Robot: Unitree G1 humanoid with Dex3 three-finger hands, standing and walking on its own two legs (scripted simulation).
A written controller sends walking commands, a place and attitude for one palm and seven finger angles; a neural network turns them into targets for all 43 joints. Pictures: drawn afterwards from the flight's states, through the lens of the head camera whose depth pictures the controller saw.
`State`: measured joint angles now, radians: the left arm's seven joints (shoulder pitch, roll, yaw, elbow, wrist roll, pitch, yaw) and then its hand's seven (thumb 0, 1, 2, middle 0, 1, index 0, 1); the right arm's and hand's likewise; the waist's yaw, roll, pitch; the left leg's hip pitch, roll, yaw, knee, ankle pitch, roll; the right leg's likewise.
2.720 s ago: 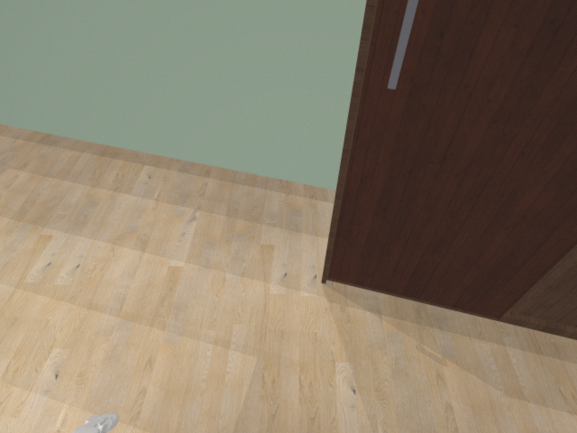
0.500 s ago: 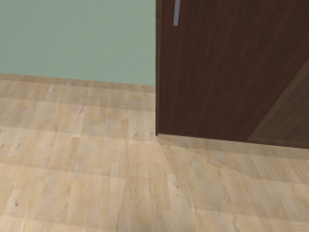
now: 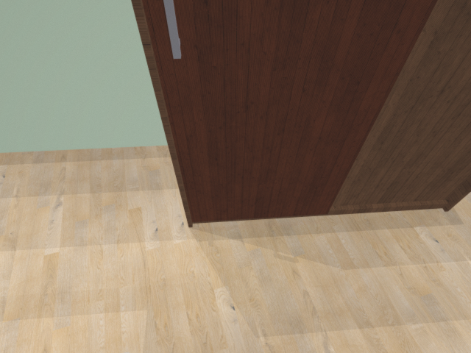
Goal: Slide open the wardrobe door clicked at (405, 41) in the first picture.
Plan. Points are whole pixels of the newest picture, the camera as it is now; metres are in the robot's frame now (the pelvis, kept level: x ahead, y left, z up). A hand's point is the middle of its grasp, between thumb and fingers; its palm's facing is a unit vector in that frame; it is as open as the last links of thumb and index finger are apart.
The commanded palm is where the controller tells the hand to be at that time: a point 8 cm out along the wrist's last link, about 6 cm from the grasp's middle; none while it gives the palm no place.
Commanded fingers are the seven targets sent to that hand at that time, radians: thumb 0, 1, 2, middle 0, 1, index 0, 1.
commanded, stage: take the last steps up to it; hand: left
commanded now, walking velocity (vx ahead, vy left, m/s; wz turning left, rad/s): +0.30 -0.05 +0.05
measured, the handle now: out of the picture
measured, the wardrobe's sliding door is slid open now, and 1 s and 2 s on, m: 0.00 0.00 0.00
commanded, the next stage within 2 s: come to a stop and stand still in 0.38 s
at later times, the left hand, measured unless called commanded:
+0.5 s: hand (150, 348) +0.16 +0.17 -0.17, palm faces +0.08 -0.99 -0.09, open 7.4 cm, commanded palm none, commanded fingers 0.00 0.90 0.90 -0.20 -0.30 -0.20 -0.30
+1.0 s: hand (173, 268) +0.31 +0.14 -0.15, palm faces +0.06 -0.96 -0.27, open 7.4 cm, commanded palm none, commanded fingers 0.00 0.90 0.90 -0.20 -0.30 -0.20 -0.30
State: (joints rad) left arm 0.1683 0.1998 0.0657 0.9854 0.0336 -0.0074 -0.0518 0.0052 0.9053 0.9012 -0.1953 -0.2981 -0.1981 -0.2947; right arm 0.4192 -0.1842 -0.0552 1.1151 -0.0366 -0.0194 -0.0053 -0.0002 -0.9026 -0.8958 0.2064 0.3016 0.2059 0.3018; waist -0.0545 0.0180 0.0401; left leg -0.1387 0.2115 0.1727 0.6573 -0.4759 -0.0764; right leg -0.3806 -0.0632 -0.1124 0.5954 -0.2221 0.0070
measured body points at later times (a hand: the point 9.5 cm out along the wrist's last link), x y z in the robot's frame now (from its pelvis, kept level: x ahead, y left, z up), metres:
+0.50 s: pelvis +0.19 +0.02 +0.01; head +0.21 +0.05 +0.46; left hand +0.16 +0.22 -0.16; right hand +0.28 -0.21 -0.11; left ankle +0.22 +0.08 -0.72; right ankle +0.11 -0.13 -0.63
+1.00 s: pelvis +0.24 -0.04 +0.01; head +0.29 -0.08 +0.46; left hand +0.31 +0.19 -0.12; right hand +0.27 -0.28 -0.17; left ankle +0.18 +0.08 -0.64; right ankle +0.28 -0.15 -0.72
